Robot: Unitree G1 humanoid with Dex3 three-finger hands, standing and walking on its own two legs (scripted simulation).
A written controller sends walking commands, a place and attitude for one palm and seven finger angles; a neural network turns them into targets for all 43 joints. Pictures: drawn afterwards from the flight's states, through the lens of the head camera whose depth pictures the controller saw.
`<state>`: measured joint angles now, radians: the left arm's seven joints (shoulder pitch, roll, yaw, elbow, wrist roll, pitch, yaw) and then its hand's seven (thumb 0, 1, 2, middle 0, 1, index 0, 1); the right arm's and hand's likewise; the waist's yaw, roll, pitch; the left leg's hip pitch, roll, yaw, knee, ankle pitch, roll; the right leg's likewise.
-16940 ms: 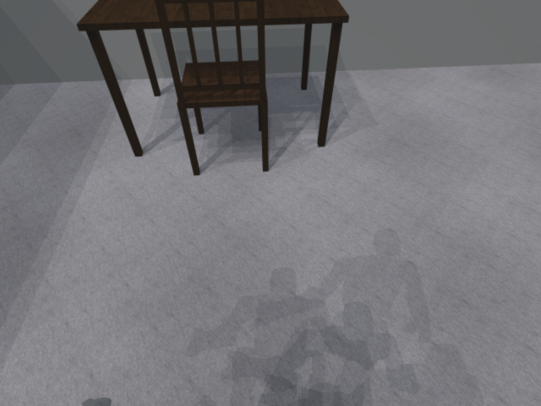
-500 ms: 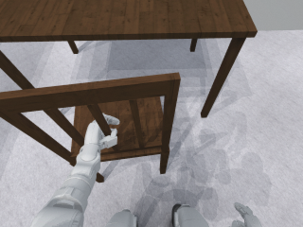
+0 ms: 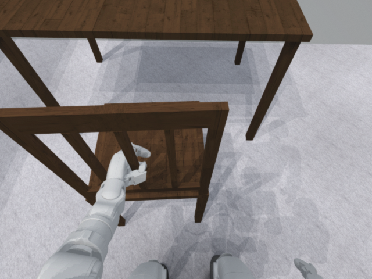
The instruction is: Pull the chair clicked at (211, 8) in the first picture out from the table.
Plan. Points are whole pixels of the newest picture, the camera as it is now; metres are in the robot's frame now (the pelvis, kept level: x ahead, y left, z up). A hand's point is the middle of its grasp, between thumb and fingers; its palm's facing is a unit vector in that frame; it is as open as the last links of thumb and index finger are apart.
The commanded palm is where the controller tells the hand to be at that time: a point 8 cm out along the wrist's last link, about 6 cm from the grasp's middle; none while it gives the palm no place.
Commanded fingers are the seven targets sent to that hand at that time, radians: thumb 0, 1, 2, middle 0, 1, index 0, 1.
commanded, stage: step backward, pulling the chair out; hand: left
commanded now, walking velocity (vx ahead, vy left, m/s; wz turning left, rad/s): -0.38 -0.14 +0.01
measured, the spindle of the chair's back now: (134, 164) +0.38 +0.14 -0.06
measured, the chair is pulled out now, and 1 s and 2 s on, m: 0.32 0.48 0.58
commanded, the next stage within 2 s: stop walking, hand still on the chair in 1.36 s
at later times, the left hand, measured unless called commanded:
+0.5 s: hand (133, 206) +0.27 +0.13 -0.06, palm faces -0.04 -0.98 -0.18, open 5.0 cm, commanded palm +0.26 +0.18 -0.05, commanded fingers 0.00 0.90 0.90 -0.50 -1.45 -0.50 -1.45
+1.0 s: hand (128, 243) +0.19 +0.13 -0.06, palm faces -0.02 -0.98 -0.20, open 5.1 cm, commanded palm +0.17 +0.18 -0.05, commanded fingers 0.00 0.90 0.90 -0.50 -1.45 -0.50 -1.45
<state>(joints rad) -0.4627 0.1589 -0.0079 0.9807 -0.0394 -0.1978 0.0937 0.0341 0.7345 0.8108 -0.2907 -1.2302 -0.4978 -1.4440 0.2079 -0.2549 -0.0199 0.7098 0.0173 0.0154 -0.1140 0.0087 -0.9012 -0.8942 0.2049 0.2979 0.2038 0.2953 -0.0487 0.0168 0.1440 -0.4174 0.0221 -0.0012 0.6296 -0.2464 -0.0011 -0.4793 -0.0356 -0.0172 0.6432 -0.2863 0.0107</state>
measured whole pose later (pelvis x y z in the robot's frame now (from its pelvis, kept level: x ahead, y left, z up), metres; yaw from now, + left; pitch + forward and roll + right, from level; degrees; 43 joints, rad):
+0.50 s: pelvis -0.08 +0.00 +0.00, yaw -1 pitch +1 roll -2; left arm -0.45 0.18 -0.01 0.96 -0.03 -0.20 0.08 0.03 0.74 0.81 -0.29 -1.25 -0.50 -1.44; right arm 0.21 -0.22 -0.01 0.71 0.00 0.00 -0.08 0.01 -0.90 -0.89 0.20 0.30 0.20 0.30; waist -0.02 0.02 0.16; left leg -0.44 0.06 -0.01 0.63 -0.22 0.00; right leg -0.35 0.00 -0.01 0.59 -0.32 0.00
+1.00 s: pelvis -0.17 -0.01 +0.00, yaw -3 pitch +0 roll -3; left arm -0.47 0.21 0.04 0.99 -0.03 -0.20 0.08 0.03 0.73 0.82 -0.32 -1.24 -0.50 -1.44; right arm 0.20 -0.21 -0.01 0.73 0.01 -0.01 -0.08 0.01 -0.90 -0.89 0.20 0.30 0.20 0.30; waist -0.02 0.03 0.18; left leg -0.46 0.09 -0.04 0.65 -0.20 -0.03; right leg -0.37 0.02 -0.04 0.56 -0.19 0.02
